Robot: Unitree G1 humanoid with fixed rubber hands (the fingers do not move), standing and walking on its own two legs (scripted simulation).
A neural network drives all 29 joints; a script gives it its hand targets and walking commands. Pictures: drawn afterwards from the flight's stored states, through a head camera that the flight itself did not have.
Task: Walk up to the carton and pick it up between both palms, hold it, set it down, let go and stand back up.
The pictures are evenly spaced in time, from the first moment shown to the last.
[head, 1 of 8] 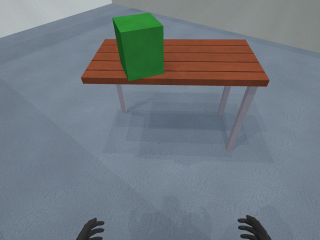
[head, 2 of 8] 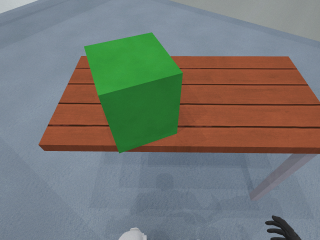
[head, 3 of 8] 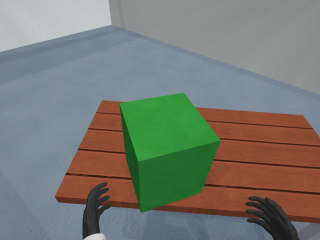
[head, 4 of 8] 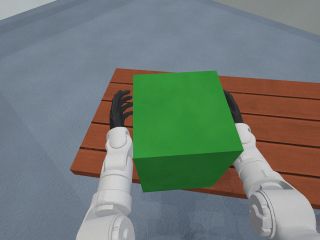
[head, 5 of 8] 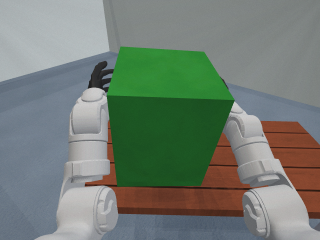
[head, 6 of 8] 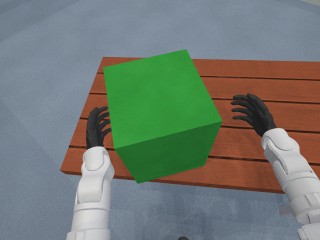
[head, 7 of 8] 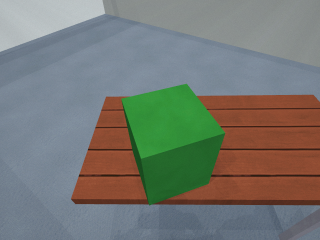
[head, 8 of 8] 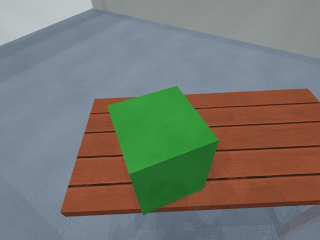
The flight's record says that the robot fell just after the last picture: no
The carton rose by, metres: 0.20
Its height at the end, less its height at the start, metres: +0.00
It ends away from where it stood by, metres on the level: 0.02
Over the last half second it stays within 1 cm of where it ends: yes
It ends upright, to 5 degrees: yes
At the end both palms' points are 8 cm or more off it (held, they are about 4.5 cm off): yes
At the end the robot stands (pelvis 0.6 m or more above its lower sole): yes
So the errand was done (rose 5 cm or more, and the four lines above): yes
